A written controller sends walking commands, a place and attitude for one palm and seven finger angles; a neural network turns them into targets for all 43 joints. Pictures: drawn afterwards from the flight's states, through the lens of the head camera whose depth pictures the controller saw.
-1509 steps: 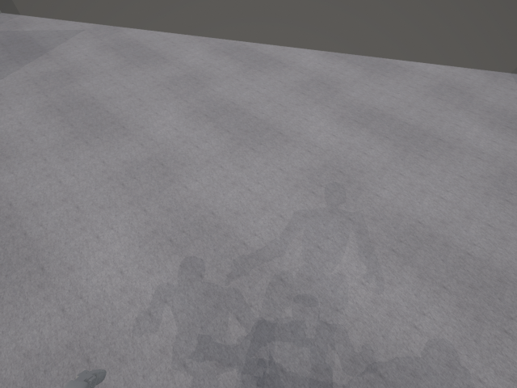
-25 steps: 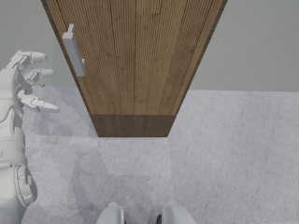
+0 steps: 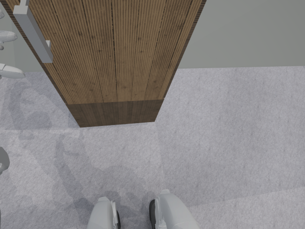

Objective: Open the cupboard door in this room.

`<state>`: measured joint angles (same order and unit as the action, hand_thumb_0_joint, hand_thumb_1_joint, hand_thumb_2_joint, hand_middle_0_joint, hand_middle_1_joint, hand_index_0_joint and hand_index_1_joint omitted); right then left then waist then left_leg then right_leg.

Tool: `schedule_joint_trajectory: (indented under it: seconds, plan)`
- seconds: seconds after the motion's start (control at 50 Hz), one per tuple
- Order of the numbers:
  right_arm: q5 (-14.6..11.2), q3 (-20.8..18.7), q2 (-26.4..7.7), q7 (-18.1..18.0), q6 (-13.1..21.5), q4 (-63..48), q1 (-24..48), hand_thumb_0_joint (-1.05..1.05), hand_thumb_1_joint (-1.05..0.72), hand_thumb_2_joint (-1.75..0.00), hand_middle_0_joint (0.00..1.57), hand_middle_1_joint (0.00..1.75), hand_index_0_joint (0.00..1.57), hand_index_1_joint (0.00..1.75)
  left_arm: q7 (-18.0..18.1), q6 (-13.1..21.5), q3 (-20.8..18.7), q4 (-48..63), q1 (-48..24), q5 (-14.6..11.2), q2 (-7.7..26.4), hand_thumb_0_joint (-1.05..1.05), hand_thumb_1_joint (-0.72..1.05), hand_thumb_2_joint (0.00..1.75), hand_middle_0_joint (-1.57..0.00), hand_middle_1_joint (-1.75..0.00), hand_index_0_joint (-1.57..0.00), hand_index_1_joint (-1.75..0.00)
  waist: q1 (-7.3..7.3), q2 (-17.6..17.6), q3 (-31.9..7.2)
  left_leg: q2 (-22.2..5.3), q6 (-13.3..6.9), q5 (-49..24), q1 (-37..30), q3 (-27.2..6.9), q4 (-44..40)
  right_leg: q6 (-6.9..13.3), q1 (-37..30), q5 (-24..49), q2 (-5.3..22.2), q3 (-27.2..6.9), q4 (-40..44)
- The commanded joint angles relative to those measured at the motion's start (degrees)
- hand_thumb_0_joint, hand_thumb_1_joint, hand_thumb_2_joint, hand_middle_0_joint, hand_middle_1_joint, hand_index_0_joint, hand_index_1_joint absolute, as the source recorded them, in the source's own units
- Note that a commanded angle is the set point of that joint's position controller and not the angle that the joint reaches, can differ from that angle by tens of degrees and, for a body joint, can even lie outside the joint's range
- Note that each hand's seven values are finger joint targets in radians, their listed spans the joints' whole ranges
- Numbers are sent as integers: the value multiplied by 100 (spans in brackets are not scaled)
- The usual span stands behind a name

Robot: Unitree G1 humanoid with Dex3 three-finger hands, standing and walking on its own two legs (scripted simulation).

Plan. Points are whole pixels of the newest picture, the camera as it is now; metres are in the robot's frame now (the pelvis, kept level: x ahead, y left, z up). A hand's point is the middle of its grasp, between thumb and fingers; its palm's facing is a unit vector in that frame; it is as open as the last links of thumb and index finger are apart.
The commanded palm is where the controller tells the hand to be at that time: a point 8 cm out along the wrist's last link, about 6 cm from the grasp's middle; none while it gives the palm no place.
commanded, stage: move the hooked fingers beside the handle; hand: left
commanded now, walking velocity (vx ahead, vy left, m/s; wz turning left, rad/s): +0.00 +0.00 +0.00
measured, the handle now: (37, 31) +0.57 +0.22 +0.09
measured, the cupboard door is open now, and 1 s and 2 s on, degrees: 0 0 0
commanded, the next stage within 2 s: slide the fingers in behind the handle in 0.76 s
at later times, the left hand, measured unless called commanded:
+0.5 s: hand out of the picture +0.51 +0.28 +0.08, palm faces +0.00 -1.00 -0.01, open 14.0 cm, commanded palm +0.50 +0.32 +0.08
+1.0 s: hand (2, 52) +0.51 +0.27 +0.09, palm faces +0.01 -1.00 +0.00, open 14.0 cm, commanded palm +0.50 +0.31 +0.08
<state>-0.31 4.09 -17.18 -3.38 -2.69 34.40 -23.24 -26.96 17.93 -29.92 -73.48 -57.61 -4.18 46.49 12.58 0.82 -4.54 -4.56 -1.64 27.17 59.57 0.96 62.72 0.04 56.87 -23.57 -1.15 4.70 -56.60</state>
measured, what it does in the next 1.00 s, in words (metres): stands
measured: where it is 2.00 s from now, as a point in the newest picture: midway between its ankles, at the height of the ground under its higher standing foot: outside the picture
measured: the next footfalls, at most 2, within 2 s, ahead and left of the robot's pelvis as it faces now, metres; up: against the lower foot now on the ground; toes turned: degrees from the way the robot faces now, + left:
none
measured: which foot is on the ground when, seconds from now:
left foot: down 0.00-1.00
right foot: down 0.00-1.00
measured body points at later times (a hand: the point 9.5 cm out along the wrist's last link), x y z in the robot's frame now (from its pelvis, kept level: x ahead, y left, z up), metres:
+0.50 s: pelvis +0.01 +0.01 +0.01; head +0.15 +0.06 +0.43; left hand +0.51 +0.34 +0.09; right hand +0.02 -0.26 -0.09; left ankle +0.01 +0.10 -0.66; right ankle +0.03 -0.13 -0.66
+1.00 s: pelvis +0.00 +0.01 +0.00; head +0.15 +0.05 +0.43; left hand +0.51 +0.33 +0.09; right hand +0.00 -0.26 -0.09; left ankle +0.01 +0.10 -0.66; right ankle +0.03 -0.13 -0.66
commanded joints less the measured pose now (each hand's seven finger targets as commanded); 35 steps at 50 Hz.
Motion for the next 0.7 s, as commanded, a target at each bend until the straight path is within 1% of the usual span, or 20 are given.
schedule_joint_trajectory:
  seconds: [0.0,0.04,0.06,0.08,0.16,0.18,0.2,0.22,0.3,0.32,0.36,0.38,0.4,0.44,0.48,0.52,0.54,0.62,0.66,0.68]
  plan:
    - [41,-423,-1118,-10,-27,-255,-1146,0,-90,-90,20,30,20,30,-50,405,-269,1290,-1981,-178,1875,0,-50,30,-30,-120,-30,-120,-198,1317,-3223,160,-18,-2859,-2664,-472,-609,89,-1132,1766,-203,-237,480]
    - [39,-453,-1106,29,-93,-298,-1157,0,-90,-90,20,30,20,30,-124,333,-215,1293,-1678,-219,1668,0,-50,30,-30,-120,-30,-120,-265,1296,-3257,143,6,-3059,-2809,-468,-649,73,-1139,1867,-219,-206,518]
    - [31,-454,-1109,40,-118,-297,-1147,0,-90,-90,20,30,20,30,-151,282,-146,1300,-1650,-246,1565,0,-50,30,-30,-120,-30,-120,-233,1283,-3137,139,0,-3011,-2784,-449,-654,67,-1073,1852,-218,-203,549]
    - [32,-459,-1108,44,-140,-294,-1160,0,-90,-90,20,30,20,30,-152,254,-170,1329,-1702,-272,1576,0,-50,30,-30,-120,-30,-120,-214,1150,-3046,135,-13,-2929,-2704,-461,-683,57,-1113,1828,-227,-184,570]
    - [41,-495,-1108,61,-187,-328,-1176,0,-90,-90,20,30,20,30,-76,334,-384,1679,-1707,-317,1731,0,-50,30,-30,-120,-30,-120,-275,1180,-3111,136,-8,-3121,-2836,-469,-708,69,-1158,1905,-254,-176,578]
    - [40,-495,-1074,77,-182,-318,-1167,0,-90,-90,20,30,20,30,-36,386,-300,1777,-1836,-337,1591,0,-50,30,-30,-120,-30,-120,-215,1119,-3056,143,-17,-3040,-2832,-471,-714,59,-1149,1871,-260,-170,597]
    - [58,-513,-1081,75,-180,-309,-1179,0,-90,-90,20,30,20,30,12,495,-400,1987,-1881,-338,1690,0,-50,30,-30,-120,-30,-120,-265,1239,-3122,121,5,-3236,-3026,-513,-708,96,-1089,1892,-265,-152,567]
    - [66,-508,-1063,97,-191,-304,-1171,0,-90,-90,20,30,20,30,47,548,-331,2058,-1879,-315,1586,0,-50,30,-30,-120,-30,-120,-271,1442,-3235,115,41,-3337,-3241,-527,-729,94,-1002,1833,-280,-149,580]
    - [66,-519,-1058,104,-214,-209,-1151,0,-90,-90,20,30,20,30,126,591,-198,1880,-1846,-300,1361,0,-50,30,-30,-120,-30,-120,-197,1381,-2910,87,71,-3345,-3352,-596,-772,121,-793,1649,-283,-91,623]
    - [43,-513,-1036,108,-234,-203,-1123,0,-90,-90,20,30,20,30,99,510,52,1656,-1743,-287,1051,0,-50,30,-30,-120,-30,-120,-149,1455,-2749,79,95,-3319,-3416,-597,-804,110,-632,1556,-281,-85,675]
    - [44,-509,-1055,108,-237,-215,-1093,0,-90,-90,20,30,20,30,62,379,166,1426,-1634,-293,908,0,-50,30,-30,-120,-30,-120,-136,1323,-2551,99,81,-3023,-3226,-585,-842,110,-608,1431,-265,-69,714]
    - [37,-497,-1078,97,-245,-227,-1089,0,-90,-90,20,30,20,30,62,320,166,1272,-1639,-277,954,0,-50,30,-30,-120,-30,-120,-95,1073,-2408,106,56,-2796,-3017,-586,-860,106,-639,1381,-260,-62,713]
    - [33,-479,-1093,67,-249,-242,-1099,0,-90,-90,20,30,20,30,64,314,71,1233,-1638,-280,1091,0,-50,30,-30,-120,-30,-120,-141,1127,-2376,110,59,-2917,-3035,-602,-867,134,-656,1425,-252,-55,687]
    - [46,-488,-1071,75,-260,-284,-1064,0,-90,-90,20,30,20,30,80,335,187,1304,-1624,-267,926,0,-50,30,-30,-120,-30,-120,-155,1206,-2467,109,84,-2976,-3141,-609,-862,127,-572,1394,-240,-51,670]
    - [74,-503,-1062,86,-232,-291,-1037,0,-90,-90,20,30,20,30,138,475,134,1674,-1836,-301,976,0,-50,30,-30,-120,-30,-120,-154,1302,-2711,102,93,-3064,-3253,-602,-805,119,-608,1461,-234,-78,635]
    - [84,-508,-1076,83,-233,-288,-1047,0,-90,-90,20,30,20,30,172,610,-34,1763,-1910,-321,1158,0,-50,30,-30,-120,-30,-120,-177,1219,-2916,82,120,-3289,-3351,-653,-758,120,-665,1546,-249,-80,577]
    - [71,-508,-1064,80,-226,-270,-1010,0,-90,-90,20,30,20,30,187,637,8,1721,-2004,-349,1085,0,-50,30,-30,-120,-30,-120,-115,1155,-2845,92,110,-3165,-3278,-641,-744,111,-658,1525,-248,-82,583]
    - [69,-505,-1084,74,-210,-261,-1007,0,-90,-90,20,30,20,30,210,676,-211,1794,-1969,-274,1427,0,-50,30,-30,-120,-30,-120,-234,1350,-3125,121,108,-3214,-3303,-607,-721,122,-860,1606,-239,-127,547]
    - [59,-476,-1057,73,-226,-259,-982,0,-90,-90,20,30,20,30,204,585,-76,1600,-1933,-225,1313,0,-50,30,-30,-120,-30,-120,-176,1235,-2931,137,73,-2952,-3069,-561,-722,98,-888,1570,-235,-133,580]
    - [52,-465,-1056,73,-230,-281,-972,0,-90,-90,20,30,20,30,193,538,-112,1515,-1849,-202,1379,0,-50,30,-30,-120,-30,-120,-202,1238,-2825,154,60,-2851,-2911,-537,-744,101,-977,1577,-233,-135,585]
